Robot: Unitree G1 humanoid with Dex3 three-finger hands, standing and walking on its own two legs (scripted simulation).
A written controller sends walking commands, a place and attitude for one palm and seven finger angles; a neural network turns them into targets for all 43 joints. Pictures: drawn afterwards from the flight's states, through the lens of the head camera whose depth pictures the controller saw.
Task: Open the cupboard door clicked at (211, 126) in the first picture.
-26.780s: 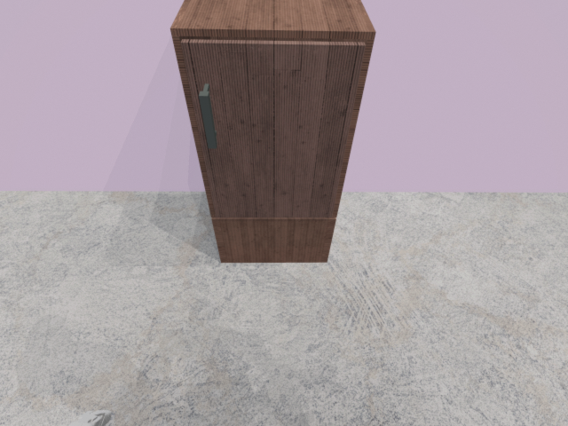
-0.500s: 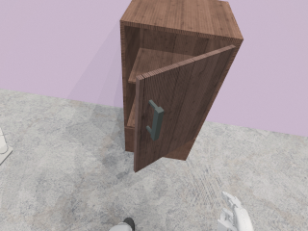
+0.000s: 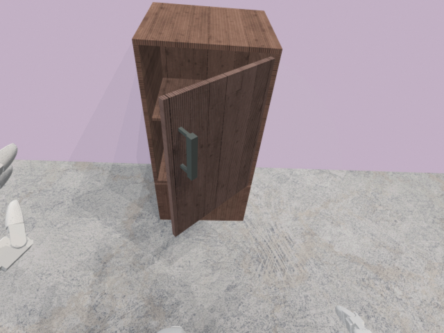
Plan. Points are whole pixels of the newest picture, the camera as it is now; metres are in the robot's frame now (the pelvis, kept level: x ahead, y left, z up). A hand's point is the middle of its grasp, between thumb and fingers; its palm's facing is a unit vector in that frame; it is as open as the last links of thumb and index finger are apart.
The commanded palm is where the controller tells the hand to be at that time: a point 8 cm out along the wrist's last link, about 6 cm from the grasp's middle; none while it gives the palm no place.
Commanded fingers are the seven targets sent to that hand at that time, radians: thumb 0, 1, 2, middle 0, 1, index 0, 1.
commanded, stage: stop stepping back and stand still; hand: left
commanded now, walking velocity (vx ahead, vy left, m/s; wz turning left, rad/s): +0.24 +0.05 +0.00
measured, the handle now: (187, 154) +0.57 +0.11 -0.02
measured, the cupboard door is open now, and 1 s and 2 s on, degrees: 41 41 41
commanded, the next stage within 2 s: let the arm hang, fingers relaxed in 0.88 s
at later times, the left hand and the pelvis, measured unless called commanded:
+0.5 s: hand (25, 250) +0.18 +0.25 +0.17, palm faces +0.46 -0.74 -0.50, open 7.4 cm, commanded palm +0.12 +0.29 +0.18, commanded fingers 0.00 0.90 0.90 -0.20 -0.30 -0.20 -0.30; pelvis -0.01 -0.01 -0.01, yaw +1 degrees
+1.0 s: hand (27, 238) +0.21 +0.27 +0.14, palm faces +0.36 -0.79 -0.50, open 7.4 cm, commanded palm none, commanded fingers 0.00 0.90 0.90 -0.20 -0.30 -0.20 -0.30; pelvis +0.00 +0.01 +0.00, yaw +0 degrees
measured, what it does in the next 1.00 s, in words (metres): steps on the spot: left foot, then left foot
